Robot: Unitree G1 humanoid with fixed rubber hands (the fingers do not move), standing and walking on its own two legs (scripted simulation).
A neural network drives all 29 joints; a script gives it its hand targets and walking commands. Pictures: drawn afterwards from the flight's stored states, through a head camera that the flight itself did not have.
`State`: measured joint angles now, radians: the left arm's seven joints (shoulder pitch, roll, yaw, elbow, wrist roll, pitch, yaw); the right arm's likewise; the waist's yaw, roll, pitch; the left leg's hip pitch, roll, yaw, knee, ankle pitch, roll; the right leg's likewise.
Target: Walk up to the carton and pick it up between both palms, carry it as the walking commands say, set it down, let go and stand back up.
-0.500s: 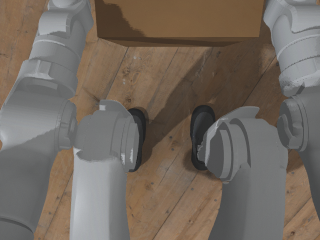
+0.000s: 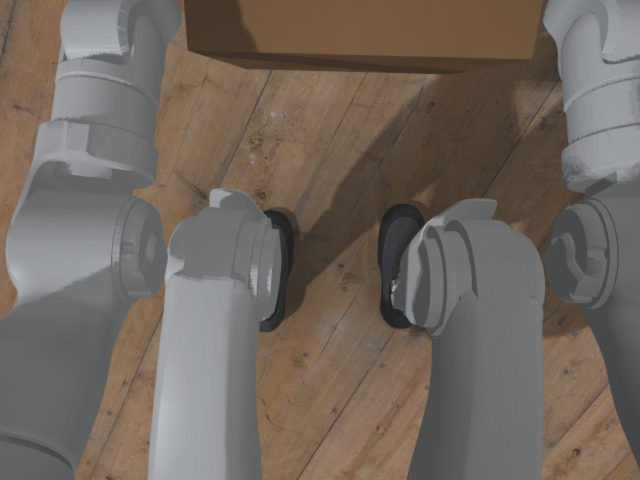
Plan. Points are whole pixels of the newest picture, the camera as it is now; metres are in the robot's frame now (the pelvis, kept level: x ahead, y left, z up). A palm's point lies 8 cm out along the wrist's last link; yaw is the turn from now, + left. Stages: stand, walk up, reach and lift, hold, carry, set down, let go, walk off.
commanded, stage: reach and lift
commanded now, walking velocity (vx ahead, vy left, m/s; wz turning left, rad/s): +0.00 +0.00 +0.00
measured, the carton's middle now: out of the picture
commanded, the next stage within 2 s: none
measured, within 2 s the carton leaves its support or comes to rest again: neither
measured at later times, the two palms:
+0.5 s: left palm out of the picture +0.53 +0.16 -0.06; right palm out of the picture +0.53 -0.19 -0.07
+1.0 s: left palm out of the picture +0.51 +0.16 +0.00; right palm out of the picture +0.51 -0.19 +0.00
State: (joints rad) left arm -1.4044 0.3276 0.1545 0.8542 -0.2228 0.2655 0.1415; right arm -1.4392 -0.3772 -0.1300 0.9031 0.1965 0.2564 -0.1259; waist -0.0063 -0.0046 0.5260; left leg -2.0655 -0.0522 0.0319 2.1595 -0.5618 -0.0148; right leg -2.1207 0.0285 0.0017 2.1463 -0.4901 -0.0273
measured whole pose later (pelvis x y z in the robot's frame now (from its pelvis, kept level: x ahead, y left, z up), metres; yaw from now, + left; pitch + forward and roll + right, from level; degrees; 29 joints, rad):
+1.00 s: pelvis -0.03 +0.00 +0.09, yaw -1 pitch +23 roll +2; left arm -1.28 0.21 0.35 0.49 -0.02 0.48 0.07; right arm -1.30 -0.23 -0.34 0.53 0.00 0.47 -0.08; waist 0.00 -0.01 0.53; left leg -1.78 -0.05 0.01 1.82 -0.45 -0.01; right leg -1.82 0.04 0.01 1.80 -0.39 -0.02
